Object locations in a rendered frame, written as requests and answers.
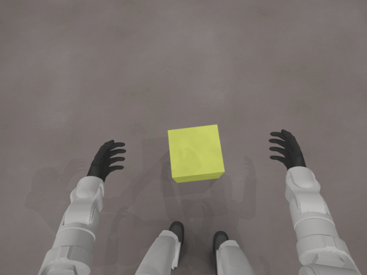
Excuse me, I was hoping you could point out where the carton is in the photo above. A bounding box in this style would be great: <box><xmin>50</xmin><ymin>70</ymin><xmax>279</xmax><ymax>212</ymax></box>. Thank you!
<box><xmin>168</xmin><ymin>124</ymin><xmax>225</xmax><ymax>183</ymax></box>

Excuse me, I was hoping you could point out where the left robot hand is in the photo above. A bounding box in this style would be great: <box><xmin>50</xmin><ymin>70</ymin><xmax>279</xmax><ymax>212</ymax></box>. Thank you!
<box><xmin>87</xmin><ymin>140</ymin><xmax>126</xmax><ymax>182</ymax></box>

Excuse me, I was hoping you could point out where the robot left thigh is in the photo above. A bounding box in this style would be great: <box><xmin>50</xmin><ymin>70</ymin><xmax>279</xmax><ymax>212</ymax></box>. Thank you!
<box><xmin>135</xmin><ymin>235</ymin><xmax>181</xmax><ymax>275</ymax></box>

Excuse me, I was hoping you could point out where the robot right upper arm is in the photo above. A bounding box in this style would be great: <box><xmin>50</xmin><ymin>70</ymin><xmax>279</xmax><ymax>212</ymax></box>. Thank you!
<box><xmin>298</xmin><ymin>263</ymin><xmax>360</xmax><ymax>275</ymax></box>

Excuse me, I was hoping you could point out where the right robot hand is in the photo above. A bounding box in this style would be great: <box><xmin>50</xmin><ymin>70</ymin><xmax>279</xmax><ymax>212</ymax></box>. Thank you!
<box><xmin>269</xmin><ymin>129</ymin><xmax>306</xmax><ymax>170</ymax></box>

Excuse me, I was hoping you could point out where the left robot forearm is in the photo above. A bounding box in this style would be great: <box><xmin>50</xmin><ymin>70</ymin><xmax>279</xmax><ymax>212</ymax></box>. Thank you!
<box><xmin>38</xmin><ymin>176</ymin><xmax>105</xmax><ymax>275</ymax></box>

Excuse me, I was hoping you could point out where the robot left foot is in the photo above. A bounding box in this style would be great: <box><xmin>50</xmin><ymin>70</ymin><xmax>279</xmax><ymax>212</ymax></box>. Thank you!
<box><xmin>169</xmin><ymin>221</ymin><xmax>184</xmax><ymax>270</ymax></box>

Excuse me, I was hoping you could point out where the right robot forearm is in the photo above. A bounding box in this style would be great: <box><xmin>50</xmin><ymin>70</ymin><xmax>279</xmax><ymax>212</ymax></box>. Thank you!
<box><xmin>285</xmin><ymin>166</ymin><xmax>362</xmax><ymax>275</ymax></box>

